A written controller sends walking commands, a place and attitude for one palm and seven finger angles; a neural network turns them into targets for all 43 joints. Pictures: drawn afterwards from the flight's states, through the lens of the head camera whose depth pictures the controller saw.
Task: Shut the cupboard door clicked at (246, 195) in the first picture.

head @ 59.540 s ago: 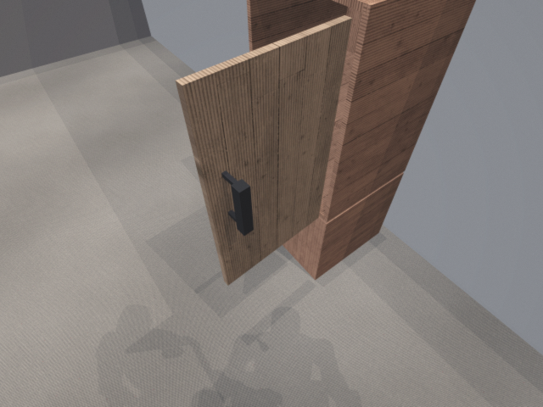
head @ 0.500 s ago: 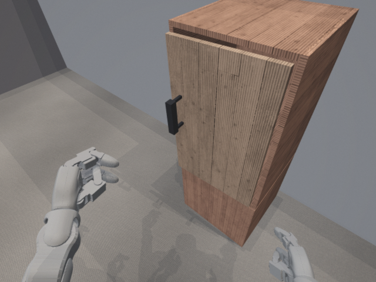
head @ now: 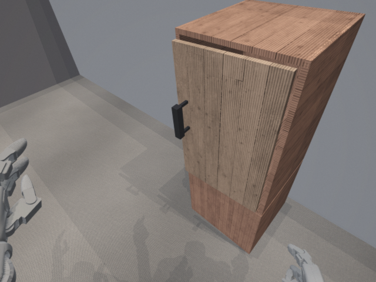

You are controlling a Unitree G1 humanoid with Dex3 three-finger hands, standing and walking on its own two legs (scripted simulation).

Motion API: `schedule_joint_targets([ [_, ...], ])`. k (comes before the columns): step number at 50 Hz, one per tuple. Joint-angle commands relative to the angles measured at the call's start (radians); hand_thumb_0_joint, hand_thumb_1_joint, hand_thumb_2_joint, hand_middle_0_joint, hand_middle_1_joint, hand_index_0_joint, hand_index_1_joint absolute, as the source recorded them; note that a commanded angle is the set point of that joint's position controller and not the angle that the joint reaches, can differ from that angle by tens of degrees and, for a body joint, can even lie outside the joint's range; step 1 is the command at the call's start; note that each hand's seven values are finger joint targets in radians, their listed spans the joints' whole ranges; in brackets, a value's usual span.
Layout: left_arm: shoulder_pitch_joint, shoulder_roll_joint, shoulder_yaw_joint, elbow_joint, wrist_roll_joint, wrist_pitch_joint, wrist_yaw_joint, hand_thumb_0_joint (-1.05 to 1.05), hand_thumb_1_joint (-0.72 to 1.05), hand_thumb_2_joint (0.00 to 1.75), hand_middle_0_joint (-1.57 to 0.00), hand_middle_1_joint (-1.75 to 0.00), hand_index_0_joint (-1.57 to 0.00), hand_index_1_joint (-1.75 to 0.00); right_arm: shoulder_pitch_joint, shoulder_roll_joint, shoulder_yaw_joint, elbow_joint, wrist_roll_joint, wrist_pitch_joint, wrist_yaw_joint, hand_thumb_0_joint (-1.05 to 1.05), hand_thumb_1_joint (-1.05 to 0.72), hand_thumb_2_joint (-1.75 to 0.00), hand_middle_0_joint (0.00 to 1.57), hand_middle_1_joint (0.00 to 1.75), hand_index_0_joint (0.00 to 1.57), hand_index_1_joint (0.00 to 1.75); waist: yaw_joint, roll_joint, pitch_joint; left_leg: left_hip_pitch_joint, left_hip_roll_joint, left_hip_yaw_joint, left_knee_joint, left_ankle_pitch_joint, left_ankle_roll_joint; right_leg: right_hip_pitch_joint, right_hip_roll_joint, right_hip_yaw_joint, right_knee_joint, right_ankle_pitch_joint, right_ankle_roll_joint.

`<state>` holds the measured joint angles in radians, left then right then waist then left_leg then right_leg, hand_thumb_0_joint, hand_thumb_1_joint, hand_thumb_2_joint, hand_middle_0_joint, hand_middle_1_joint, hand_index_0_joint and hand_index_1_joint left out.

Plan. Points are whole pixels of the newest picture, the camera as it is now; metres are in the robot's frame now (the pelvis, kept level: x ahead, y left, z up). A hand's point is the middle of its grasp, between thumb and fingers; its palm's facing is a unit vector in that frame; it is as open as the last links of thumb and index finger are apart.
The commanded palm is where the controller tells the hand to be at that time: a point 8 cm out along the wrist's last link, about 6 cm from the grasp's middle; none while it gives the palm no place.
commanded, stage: draw the hand back to the body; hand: left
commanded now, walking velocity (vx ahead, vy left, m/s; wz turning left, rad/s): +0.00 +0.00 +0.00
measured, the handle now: (182, 119) +0.64 +0.12 -0.01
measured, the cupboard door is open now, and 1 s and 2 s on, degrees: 3 3 3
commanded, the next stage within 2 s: step back with the hand held close in 0.22 s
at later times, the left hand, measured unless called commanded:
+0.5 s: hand (45, 200) +0.19 +0.27 +0.16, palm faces +0.46 -0.77 -0.44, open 7.4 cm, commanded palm +0.13 +0.30 +0.17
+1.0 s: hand (10, 237) +0.13 +0.28 +0.16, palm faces +0.46 -0.76 -0.46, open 7.4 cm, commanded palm +0.07 +0.32 +0.17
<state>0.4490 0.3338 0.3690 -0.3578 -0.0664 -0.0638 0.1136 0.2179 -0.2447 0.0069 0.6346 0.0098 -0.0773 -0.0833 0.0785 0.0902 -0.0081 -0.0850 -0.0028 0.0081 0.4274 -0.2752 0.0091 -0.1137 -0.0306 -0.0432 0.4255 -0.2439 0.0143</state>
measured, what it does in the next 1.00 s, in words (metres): shifts its weight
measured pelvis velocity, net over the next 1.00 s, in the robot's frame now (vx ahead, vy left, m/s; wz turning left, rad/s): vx -0.08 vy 0.02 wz -0.02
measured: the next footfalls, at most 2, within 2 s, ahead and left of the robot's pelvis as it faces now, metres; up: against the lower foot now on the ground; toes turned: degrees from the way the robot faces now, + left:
right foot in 1.78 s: -0.24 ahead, -0.04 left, +0.00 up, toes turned -3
left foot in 2.00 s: -0.15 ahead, +0.16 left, +0.00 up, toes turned -2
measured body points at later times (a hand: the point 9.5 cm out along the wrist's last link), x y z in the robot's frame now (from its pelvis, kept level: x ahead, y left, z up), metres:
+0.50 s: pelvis -0.01 +0.00 +0.00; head -0.02 -0.03 +0.45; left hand +0.16 +0.30 +0.19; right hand +0.17 -0.24 -0.09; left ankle -0.02 +0.11 -0.74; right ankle +0.00 -0.13 -0.74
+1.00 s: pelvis -0.08 +0.02 -0.02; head -0.08 +0.02 +0.43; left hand +0.09 +0.32 +0.18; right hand +0.09 -0.23 -0.09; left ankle -0.02 +0.11 -0.74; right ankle +0.00 -0.13 -0.74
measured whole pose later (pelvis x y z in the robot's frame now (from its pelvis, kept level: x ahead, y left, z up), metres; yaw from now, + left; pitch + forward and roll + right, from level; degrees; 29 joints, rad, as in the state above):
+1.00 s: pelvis -0.08 +0.02 -0.02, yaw -1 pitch +0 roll -1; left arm 0.51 0.39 0.44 -0.45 -0.03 -0.21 0.15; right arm 0.23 -0.22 0.00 0.55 0.02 -0.02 -0.09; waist 0.01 0.02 -0.01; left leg -0.39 0.00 0.03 0.65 -0.28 0.04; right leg -0.39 -0.04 -0.02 0.58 -0.19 0.03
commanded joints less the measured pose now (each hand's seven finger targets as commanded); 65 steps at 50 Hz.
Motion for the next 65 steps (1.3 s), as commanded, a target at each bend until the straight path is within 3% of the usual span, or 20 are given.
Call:
schedule_joint_targets([
  [1, -0.135, 0.190, 0.079, -0.200, 0.007, -0.068, 0.009, 0.00, 0.90, 0.90, -0.20, -0.30, -0.20, -0.30, -0.142, -0.081, -0.027, -0.165, -0.005, -0.071, -0.013, 0.00, -0.90, -0.90, 0.20, 0.30, 0.20, 0.30, -0.016, -0.059, -0.046, -0.044, 0.012, 0.010, -0.080, 0.193, 0.015, 0.022, 0.014, -0.004, -0.058, 0.121, -0.021],
  [6, -0.127, 0.213, 0.107, -0.228, 0.006, -0.084, 0.014, 0.00, 0.90, 0.90, -0.20, -0.30, -0.20, -0.30, -0.154, -0.069, -0.021, -0.161, -0.008, -0.087, -0.015, 0.00, -0.90, -0.90, 0.20, 0.30, 0.20, 0.30, -0.007, -0.005, -0.042, -0.058, 0.007, 0.013, -0.082, 0.177, 0.012, 0.040, 0.012, 0.003, -0.064, 0.114, -0.024],
  [15, -0.111, 0.194, 0.099, -0.200, 0.000, -0.081, 0.003, 0.00, 0.90, 0.90, -0.20, -0.30, -0.20, -0.30, -0.155, -0.069, -0.024, -0.158, -0.007, -0.089, -0.013, 0.00, -0.90, -0.90, 0.20, 0.30, 0.20, 0.30, -0.012, -0.017, -0.012, -0.055, 0.015, 0.021, -0.088, 0.154, 0.013, 0.019, 0.014, 0.011, -0.084, 0.087, -0.021],
  [17, -0.096, 0.183, 0.093, -0.181, 0.000, -0.079, 0.002, 0.00, 0.90, 0.90, -0.20, -0.30, -0.20, -0.30, -0.154, -0.069, -0.024, -0.158, -0.007, -0.087, -0.012, 0.00, -0.90, -0.90, 0.20, 0.30, 0.20, 0.30, -0.012, -0.060, -0.009, -0.057, 0.015, 0.020, -0.086, 0.156, 0.016, 0.015, 0.017, 0.009, -0.086, 0.085, -0.019],
  [18, -0.287, 0.331, 0.232, -0.218, 0.015, -0.128, 0.022, 0.00, 0.90, 0.90, -0.20, -0.30, -0.20, -0.30, -0.137, -0.082, -0.012, -0.198, 0.011, -0.067, -0.003, 0.00, -0.90, -0.90, 0.20, 0.30, 0.20, 0.30, -0.054, -0.002, 0.083, -0.139, 0.025, -0.007, -0.061, 0.059, 0.024, -0.058, -0.034, 0.100, -0.143, 0.072, -0.025],
  [19, -0.141, 0.237, 0.161, -0.161, 0.013, -0.138, 0.015, 0.00, 0.90, 0.90, -0.20, -0.30, -0.20, -0.30, -0.136, -0.082, -0.030, -0.174, 0.001, -0.059, -0.004, 0.00, -0.90, -0.90, 0.20, 0.30, 0.20, 0.30, -0.054, -0.082, 0.010, -0.142, 0.032, -0.014, -0.005, 0.068, 0.029, -0.066, -0.069, 0.120, -0.149, 0.073, -0.039],
  [21, -0.049, 0.193, 0.109, -0.167, 0.015, -0.146, 0.010, 0.00, 0.90, 0.90, -0.20, -0.30, -0.20, -0.30, -0.128, -0.092, -0.042, -0.177, -0.005, -0.036, 0.004, 0.00, -0.90, -0.90, 0.20, 0.30, 0.20, 0.30, -0.065, -0.120, -0.035, -0.122, 0.026, -0.008, 0.043, 0.104, 0.026, -0.090, -0.098, 0.141, -0.150, 0.104, -0.052],
  [25, 0.019, 0.220, 0.140, -0.233, 0.011, -0.163, 0.024, 0.00, 0.90, 0.90, -0.20, -0.30, -0.20, -0.30, -0.123, -0.102, -0.057, -0.192, -0.003, -0.004, 0.000, 0.00, -0.90, -0.90, 0.20, 0.30, 0.20, 0.30, -0.071, -0.058, -0.147, -0.118, 0.053, -0.024, 0.029, 0.286, 0.014, -0.021, -0.086, 0.094, -0.024, 0.335, -0.049],
  [30, 0.052, 0.258, 0.181, -0.255, 0.003, -0.152, 0.035, 0.00, 0.90, 0.90, -0.20, -0.30, -0.20, -0.30, -0.125, -0.104, -0.062, -0.230, 0.001, 0.037, -0.015, 0.00, -0.90, -0.90, 0.20, 0.30, 0.20, 0.30, -0.070, -0.054, -0.180, -0.161, 0.083, -0.036, 0.013, 0.456, 0.005, 0.023, -0.050, 0.064, 0.076, 0.476, -0.023],
  [36, 0.071, 0.260, 0.187, -0.290, 0.007, -0.158, 0.044, 0.00, 0.90, 0.90, -0.20, -0.30, -0.20, -0.30, -0.120, -0.111, -0.064, -0.251, 0.003, 0.048, -0.022, 0.00, -0.90, -0.90, 0.20, 0.30, 0.20, 0.30, -0.068, -0.017, -0.154, -0.296, 0.110, -0.067, -0.046, 0.288, 0.027, 0.044, -0.019, 0.058, 0.127, 0.349, -0.006],
  [41, 0.062, 0.251, 0.197, -0.305, 0.021, -0.180, 0.047, 0.00, 0.90, 0.90, -0.20, -0.30, -0.20, -0.30, -0.109, -0.118, -0.063, -0.256, 0.002, 0.030, -0.022, 0.00, -0.90, -0.90, 0.20, 0.30, 0.20, 0.30, -0.071, 0.038, -0.099, -0.522, 0.142, -0.109, -0.123, -0.044, 0.069, 0.113, 0.009, 0.061, 0.201, 0.226, 0.006],
  [45, 0.026, 0.240, 0.194, -0.275, 0.035, -0.199, 0.050, 0.00, 0.90, 0.90, -0.20, -0.30, -0.20, -0.30, -0.094, -0.116, -0.062, -0.249, 0.004, 0.012, -0.021, 0.00, -0.90, -0.90, 0.20, 0.30, 0.20, 0.30, -0.079, -0.014, -0.048, -0.653, 0.127, -0.108, -0.101, -0.309, 0.084, 0.106, -0.009, 0.105, 0.189, 0.129, 0.000],
  [48, -0.006, 0.260, 0.202, -0.292, 0.044, -0.214, 0.054, 0.00, 0.90, 0.90, -0.20, -0.30, -0.20, -0.30, -0.082, -0.121, -0.068, -0.238, -0.001, -0.002, -0.016, 0.00, -0.90, -0.90, 0.20, 0.30, 0.20, 0.30, -0.083, -0.088, -0.039, -0.598, 0.081, -0.089, 0.003, -0.351, 0.071, -0.023, -0.051, 0.184, 0.064, -0.065, -0.025],
  [51, -0.012, 0.249, 0.178, -0.319, 0.037, -0.227, 0.064, 0.00, 0.90, 0.90, -0.20, -0.30, -0.20, -0.30, -0.075, -0.106, -0.059, -0.224, -0.006, -0.017, -0.010, 0.00, -0.90, -0.90, 0.20, 0.30, 0.20, 0.30, -0.090, -0.123, -0.045, -0.461, 0.049, -0.073, 0.080, -0.273, 0.048, -0.188, -0.095, 0.217, -0.033, -0.215, -0.052],
  [54, -0.018, 0.260, 0.187, -0.352, 0.041, -0.243, 0.076, 0.00, 0.90, 0.90, -0.20, -0.30, -0.20, -0.30, -0.075, -0.108, -0.054, -0.214, -0.009, -0.033, -0.014, 0.00, -0.90, -0.90, 0.20, 0.30, 0.20, 0.30, -0.093, -0.039, -0.059, -0.465, 0.081, -0.114, -0.009, -0.292, 0.058, -0.170, -0.053, 0.147, 0.020, -0.205, -0.033],
  [58, 0.014, 0.265, 0.225, -0.331, 0.053, -0.258, 0.075, 0.00, 0.90, 0.90, -0.20, -0.30, -0.20, -0.30, -0.088, -0.122, -0.062, -0.217, -0.005, -0.059, -0.024, 0.00, -0.90, -0.90, 0.20, 0.30, 0.20, 0.30, -0.079, 0.108, -0.089, -0.686, 0.209, -0.246, -0.201, -0.412, 0.110, 0.094, 0.070, 0.060, 0.302, 0.041, 0.012],
  [60, 0.035, 0.260, 0.234, -0.310, 0.055, -0.262, 0.066, 0.00, 0.90, 0.90, -0.20, -0.30, -0.20, -0.30, -0.087, -0.116, -0.067, -0.214, -0.010, -0.062, -0.023, 0.00, -0.90, -0.90, 0.20, 0.30, 0.20, 0.30, -0.076, 0.065, -0.081, -0.727, 0.207, -0.213, -0.145, -0.355, 0.115, 0.136, 0.068, 0.090, 0.309, 0.125, 0.010],
  [62, 0.027, 0.246, 0.225, -0.285, 0.059, -0.268, 0.057, 0.00, 0.90, 0.90, -0.20, -0.30, -0.20, -0.30, -0.080, -0.121, -0.069, -0.211, -0.011, -0.059, -0.015, 0.00, -0.90, -0.90, 0.20, 0.30, 0.20, 0.30, -0.083, 0.045, -0.013, -0.813, 0.165, -0.177, -0.084, -0.419, 0.109, 0.125, 0.046, 0.163, 0.266, 0.111, -0.012],
  [64, 0.029, 0.241, 0.204, -0.284, 0.045, -0.274, 0.050, 0.00, 0.90, 0.90, -0.20, -0.30, -0.20, -0.30, -0.067, -0.100, -0.070, -0.193, -0.010, -0.063, -0.005, 0.00, -0.90, -0.90, 0.20, 0.30, 0.20, 0.30, -0.090, -0.088, -0.060, -0.624, 0.086, -0.109, 0.054, -0.257, 0.057, -0.028, -0.037, 0.263, 0.124, 0.150, -0.051],
  [65, 0.032, 0.260, 0.205, -0.298, 0.038, -0.273, 0.051, 0.00, 0.90, 0.90, -0.20, -0.30, -0.20, -0.30, -0.068, -0.096, -0.073, -0.191, -0.008, -0.060, 0.002, 0.00, -0.90, -0.90, 0.20, 0.30, 0.20, 0.30, -0.087, -0.164, -0.095, -0.520, 0.051, -0.074, 0.145, -0.208, 0.032, -0.121, -0.097, 0.332, 0.038, 0.066, -0.075],
])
